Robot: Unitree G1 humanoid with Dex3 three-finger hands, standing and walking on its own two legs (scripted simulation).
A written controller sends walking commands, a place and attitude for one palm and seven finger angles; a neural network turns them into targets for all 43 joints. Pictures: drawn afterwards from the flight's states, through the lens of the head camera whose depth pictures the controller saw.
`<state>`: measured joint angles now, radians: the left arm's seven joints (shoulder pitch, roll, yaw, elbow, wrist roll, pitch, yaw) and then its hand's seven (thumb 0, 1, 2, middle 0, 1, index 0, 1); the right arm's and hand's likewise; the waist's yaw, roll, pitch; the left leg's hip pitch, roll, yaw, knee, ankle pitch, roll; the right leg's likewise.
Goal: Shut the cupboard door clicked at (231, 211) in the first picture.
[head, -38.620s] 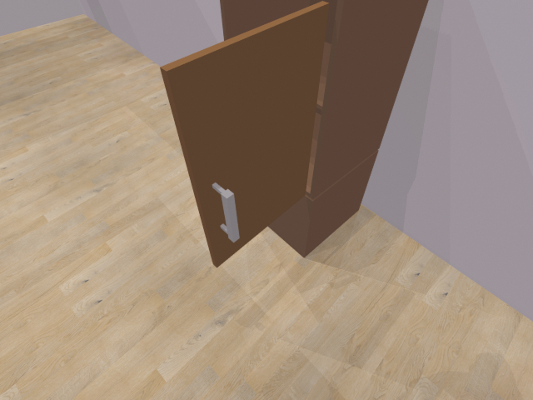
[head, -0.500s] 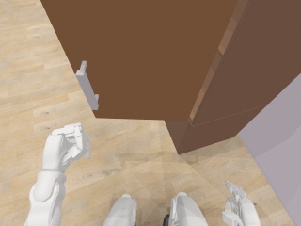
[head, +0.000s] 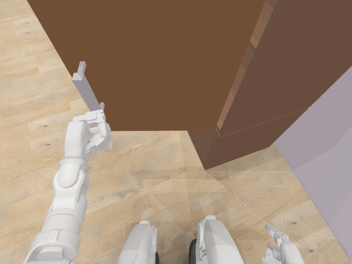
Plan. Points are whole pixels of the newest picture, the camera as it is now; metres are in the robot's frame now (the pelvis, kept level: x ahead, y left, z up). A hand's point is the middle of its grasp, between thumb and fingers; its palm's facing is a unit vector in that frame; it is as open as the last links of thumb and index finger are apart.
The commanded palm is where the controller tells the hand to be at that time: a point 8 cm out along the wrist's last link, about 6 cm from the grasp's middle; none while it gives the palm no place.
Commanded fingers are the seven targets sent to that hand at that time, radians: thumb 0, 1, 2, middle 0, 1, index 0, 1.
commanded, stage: bring the fist close to the handle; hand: left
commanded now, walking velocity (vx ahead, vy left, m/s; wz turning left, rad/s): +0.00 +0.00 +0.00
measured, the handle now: (92, 94) +0.50 +0.22 +0.03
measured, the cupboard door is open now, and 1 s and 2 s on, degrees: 71 68 55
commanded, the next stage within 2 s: push the door shut along its arc in 0.44 s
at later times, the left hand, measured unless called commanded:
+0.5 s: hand (105, 132) +0.40 +0.17 +0.02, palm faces +0.05 -1.00 -0.04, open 3.1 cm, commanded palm +0.37 +0.22 +0.02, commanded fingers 0.00 0.90 0.90 -1.30 -1.50 -1.30 -1.50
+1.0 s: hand (107, 113) +0.44 +0.17 +0.02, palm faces -0.09 -1.00 -0.04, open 3.1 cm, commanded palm +0.44 +0.21 +0.02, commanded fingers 0.00 0.90 0.90 -1.30 -1.50 -1.30 -1.50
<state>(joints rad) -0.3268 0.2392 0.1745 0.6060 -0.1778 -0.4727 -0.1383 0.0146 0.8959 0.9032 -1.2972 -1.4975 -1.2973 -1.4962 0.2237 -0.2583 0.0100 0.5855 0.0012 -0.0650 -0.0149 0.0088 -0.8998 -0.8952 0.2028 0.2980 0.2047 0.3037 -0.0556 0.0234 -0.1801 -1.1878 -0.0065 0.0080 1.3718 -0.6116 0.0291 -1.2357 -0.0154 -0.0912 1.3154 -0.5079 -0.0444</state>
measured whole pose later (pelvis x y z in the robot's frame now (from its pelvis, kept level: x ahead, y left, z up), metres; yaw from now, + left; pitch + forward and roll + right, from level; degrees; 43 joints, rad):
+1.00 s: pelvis -0.01 +0.00 -0.01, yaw +0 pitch +26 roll -2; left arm -0.66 0.36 0.27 0.98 -0.16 -0.54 -0.28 0.01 0.89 0.90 -1.31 -1.50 -1.30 -1.50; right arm 0.26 -0.27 0.02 0.63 0.01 -0.01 -0.01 0.01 -0.90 -0.90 0.20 0.30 0.20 0.30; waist -0.10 0.03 -0.17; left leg -1.25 -0.01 0.00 1.39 -0.60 0.04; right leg -1.29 -0.01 -0.09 1.32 -0.49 -0.04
